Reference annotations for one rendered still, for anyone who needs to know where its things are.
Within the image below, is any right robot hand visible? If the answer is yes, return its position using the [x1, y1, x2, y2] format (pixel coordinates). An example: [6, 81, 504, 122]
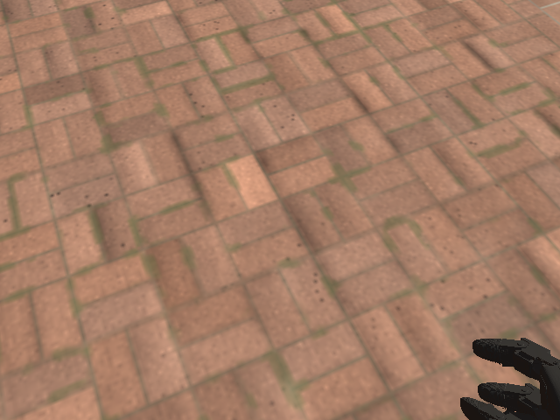
[460, 338, 560, 420]

